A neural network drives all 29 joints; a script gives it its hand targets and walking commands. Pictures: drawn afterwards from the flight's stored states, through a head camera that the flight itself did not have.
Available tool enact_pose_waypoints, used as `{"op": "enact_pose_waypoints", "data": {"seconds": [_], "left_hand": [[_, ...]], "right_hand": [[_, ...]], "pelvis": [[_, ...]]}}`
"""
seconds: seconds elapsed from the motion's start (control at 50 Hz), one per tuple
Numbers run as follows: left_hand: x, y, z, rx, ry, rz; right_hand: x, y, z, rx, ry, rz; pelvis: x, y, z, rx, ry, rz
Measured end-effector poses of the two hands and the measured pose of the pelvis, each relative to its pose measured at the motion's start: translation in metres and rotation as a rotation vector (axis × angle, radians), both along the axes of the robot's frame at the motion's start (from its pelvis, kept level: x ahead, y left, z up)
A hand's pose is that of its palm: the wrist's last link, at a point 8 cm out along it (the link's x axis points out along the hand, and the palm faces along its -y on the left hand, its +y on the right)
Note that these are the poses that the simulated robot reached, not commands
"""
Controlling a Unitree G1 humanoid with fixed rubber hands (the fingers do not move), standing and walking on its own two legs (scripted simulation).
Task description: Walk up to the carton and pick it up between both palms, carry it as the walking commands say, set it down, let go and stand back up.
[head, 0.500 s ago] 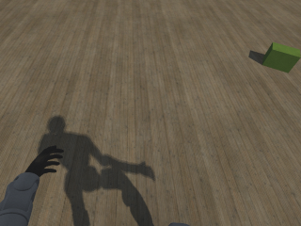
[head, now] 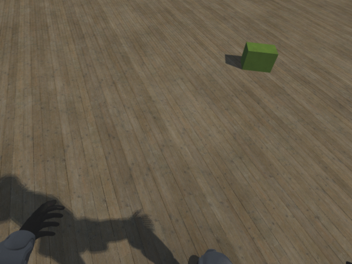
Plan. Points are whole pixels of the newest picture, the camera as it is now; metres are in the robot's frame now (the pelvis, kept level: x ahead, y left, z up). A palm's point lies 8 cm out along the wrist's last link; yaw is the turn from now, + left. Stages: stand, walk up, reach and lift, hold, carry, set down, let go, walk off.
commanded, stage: walk up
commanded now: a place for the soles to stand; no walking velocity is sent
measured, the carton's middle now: (258, 57) +2.11 -0.95 -0.67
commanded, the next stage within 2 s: none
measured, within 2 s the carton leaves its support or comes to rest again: neither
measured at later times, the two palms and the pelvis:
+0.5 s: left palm (90, 155) +0.46 +0.27 -0.12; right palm (319, 179) +0.35 -0.42 -0.06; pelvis +0.31 -0.05 -0.02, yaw -11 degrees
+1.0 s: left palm (153, 80) +0.80 +0.08 -0.07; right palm (324, 131) +0.56 -0.56 -0.09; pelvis +0.59 -0.21 +0.00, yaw -18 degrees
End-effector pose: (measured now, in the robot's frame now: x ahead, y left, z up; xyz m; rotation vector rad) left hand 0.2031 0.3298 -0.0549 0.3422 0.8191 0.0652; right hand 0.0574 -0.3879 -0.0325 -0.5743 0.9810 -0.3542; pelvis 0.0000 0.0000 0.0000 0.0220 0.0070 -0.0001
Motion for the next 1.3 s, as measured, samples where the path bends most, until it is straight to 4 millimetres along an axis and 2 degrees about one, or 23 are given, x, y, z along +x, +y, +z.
{"op": "enact_pose_waypoints", "data": {"seconds": [0.08, 0.12, 0.14, 0.18, 0.22, 0.34, 0.4, 0.44, 0.52, 0.64, 0.7, 0.76, 0.8, 0.82, 0.86, 0.9, 1.04, 1.12, 1.16, 1.2, 1.24, 1.3], "left_hand": [[0.11, -0.039, 0.015, 0.013, -0.105, -0.093], [0.15, -0.054, 0.015, 0.032, -0.147, -0.103], [0.161, -0.059, 0.013, 0.04, -0.15, -0.096], [0.167, -0.064, 0.004, 0.059, -0.099, -0.075], [0.163, -0.063, -0.005, 0.074, -0.016, -0.05], [0.154, -0.049, -0.029, 0.083, 0.16, 0.013], [0.171, -0.039, -0.046, 0.081, 0.213, 0.029], [0.197, -0.038, -0.059, 0.091, 0.229, 0.011], [0.278, -0.067, -0.06, 0.079, 0.207, -0.084], [0.421, -0.134, -0.029, 0.038, 0.099, -0.242], [0.494, -0.173, -0.01, 0.033, 0.021, -0.305], [0.562, -0.216, 0.004, 0.043, -0.052, -0.354], [0.599, -0.24, 0.008, 0.062, -0.106, -0.363], [0.612, -0.248, 0.008, 0.073, -0.127, -0.354], [0.622, -0.256, 0.006, 0.091, -0.118, -0.326], [0.619, -0.256, 0.001, 0.11, -0.06, -0.293], [0.596, -0.242, -0.017, 0.139, 0.13, -0.169], [0.604, -0.235, -0.034, 0.135, 0.217, -0.117], [0.621, -0.236, -0.047, 0.136, 0.239, -0.117], [0.647, -0.246, -0.059, 0.136, 0.247, -0.134], [0.68, -0.265, -0.062, 0.128, 0.232, -0.168], [0.735, -0.3, -0.057, 0.094, 0.186, -0.224]], "right_hand": [[0.004, -0.03, -0.015, -0.002, 0.094, -0.106], [0.016, -0.042, -0.028, 0.007, 0.132, -0.141], [0.027, -0.043, -0.032, 0.022, 0.133, -0.15], [0.062, -0.038, -0.037, 0.063, 0.096, -0.138], [0.1, -0.03, -0.04, 0.103, 0.061, -0.104], [0.2, -0.014, -0.047, 0.162, 0.072, -0.021], [0.251, -0.014, -0.046, 0.138, 0.04, 0.001], [0.274, -0.023, -0.044, 0.095, -0.01, -0.019], [0.291, -0.039, -0.027, 0.065, -0.056, -0.114], [0.301, -0.07, -0.008, 0.047, -0.037, -0.228], [0.305, -0.091, -0.011, 0.051, 0.003, -0.288], [0.315, -0.117, -0.023, 0.062, 0.05, -0.344], [0.328, -0.136, -0.036, 0.07, 0.083, -0.363], [0.338, -0.143, -0.043, 0.081, 0.091, -0.37], [0.37, -0.152, -0.049, 0.113, 0.069, -0.371], [0.41, -0.158, -0.051, 0.146, 0.034, -0.342], [0.534, -0.173, -0.053, 0.222, 0.04, -0.21], [0.612, -0.189, -0.046, 0.206, 0.004, -0.154], [0.648, -0.201, -0.043, 0.169, -0.04, -0.139], [0.671, -0.215, -0.04, 0.122, -0.086, -0.156], [0.68, -0.225, -0.033, 0.104, -0.108, -0.196], [0.683, -0.239, -0.023, 0.09, -0.098, -0.243]], "pelvis": [[0.055, -0.019, -0.01, -0.005, -0.001, -0.025], [0.082, -0.032, -0.019, -0.018, -0.005, -0.041], [0.093, -0.037, -0.02, -0.017, -0.002, -0.054], [0.114, -0.043, -0.016, -0.019, 0.002, -0.073], [0.138, -0.046, -0.01, -0.028, 0.005, -0.088], [0.213, -0.05, -0.007, -0.048, 0.01, -0.111], [0.256, -0.048, -0.016, -0.051, 0.001, -0.126], [0.282, -0.047, -0.027, -0.042, -0.001, -0.15], [0.324, -0.057, -0.02, 0.002, -0.009, -0.21], [0.389, -0.081, -0.004, 0.007, -0.008, -0.273], [0.424, -0.101, -0.003, 0.011, -0.009, -0.289], [0.461, -0.128, -0.009, 0.01, -0.008, -0.301], [0.485, -0.149, -0.018, 0.003, -0.012, -0.304], [0.495, -0.159, -0.021, -0.003, -0.012, -0.31], [0.513, -0.173, -0.02, -0.007, -0.007, -0.32], [0.533, -0.184, -0.014, -0.017, -0.004, -0.321], [0.607, -0.216, -0.003, -0.041, 0.009, -0.304], [0.656, -0.229, -0.007, -0.05, 0.006, -0.293], [0.684, -0.233, -0.017, -0.051, 0.001, -0.302], [0.706, -0.238, -0.025, -0.035, -0.005, -0.306], [0.724, -0.246, -0.024, -0.014, -0.012, -0.319], [0.751, -0.261, -0.015, 0.005, -0.017, -0.343]]}}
